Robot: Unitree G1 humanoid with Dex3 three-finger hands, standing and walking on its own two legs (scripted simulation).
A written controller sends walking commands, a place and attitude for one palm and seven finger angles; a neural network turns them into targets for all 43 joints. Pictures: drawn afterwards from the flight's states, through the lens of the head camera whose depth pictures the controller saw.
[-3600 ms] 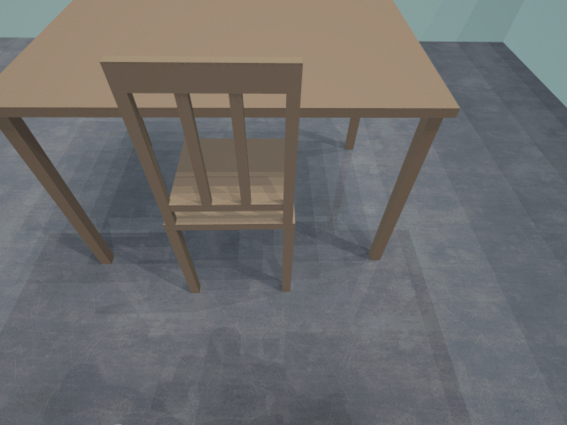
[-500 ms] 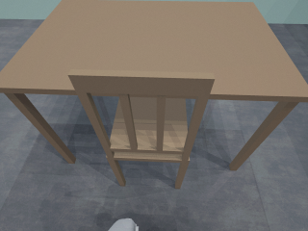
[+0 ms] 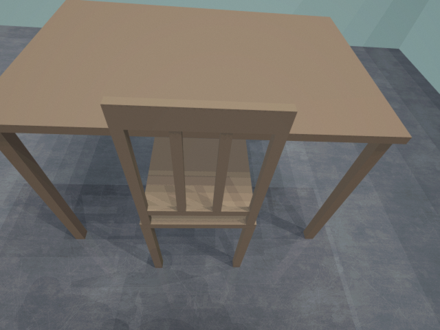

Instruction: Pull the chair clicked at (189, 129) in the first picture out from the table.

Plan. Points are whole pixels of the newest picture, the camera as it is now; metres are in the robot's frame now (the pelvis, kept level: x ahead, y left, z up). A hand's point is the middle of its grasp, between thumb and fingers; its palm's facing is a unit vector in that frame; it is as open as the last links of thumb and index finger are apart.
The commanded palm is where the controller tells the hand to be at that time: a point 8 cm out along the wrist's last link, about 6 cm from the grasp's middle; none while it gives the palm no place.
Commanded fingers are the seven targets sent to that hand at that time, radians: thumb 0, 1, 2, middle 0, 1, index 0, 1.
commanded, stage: come to a stop and stand still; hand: left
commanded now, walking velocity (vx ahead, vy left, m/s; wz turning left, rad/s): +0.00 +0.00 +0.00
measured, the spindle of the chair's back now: (179, 175) +0.48 +0.12 -0.09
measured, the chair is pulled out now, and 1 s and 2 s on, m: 0.00 0.00 0.00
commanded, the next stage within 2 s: look again from close up in 0.62 s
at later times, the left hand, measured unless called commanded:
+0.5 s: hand out of the picture -0.04 +0.06 -0.18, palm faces +0.11 -0.98 -0.16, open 7.4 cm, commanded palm none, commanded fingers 0.00 0.90 0.90 -0.20 -0.30 -0.20 -0.30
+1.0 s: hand out of the picture -0.01 +0.16 -0.19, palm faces +0.08 -0.97 -0.22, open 7.4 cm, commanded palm none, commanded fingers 0.00 0.90 0.90 -0.20 -0.30 -0.20 -0.30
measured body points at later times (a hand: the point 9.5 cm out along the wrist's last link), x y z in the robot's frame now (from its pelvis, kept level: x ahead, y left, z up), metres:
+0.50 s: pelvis +0.00 -0.08 -0.01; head +0.01 -0.09 +0.44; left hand -0.04 +0.12 -0.17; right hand +0.00 -0.29 -0.18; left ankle +0.01 +0.11 -0.75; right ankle -0.06 -0.14 -0.75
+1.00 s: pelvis +0.00 -0.02 -0.02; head +0.00 -0.01 +0.43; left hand -0.02 +0.21 -0.18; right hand +0.06 -0.25 -0.17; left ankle +0.00 +0.07 -0.75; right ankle -0.06 -0.14 -0.75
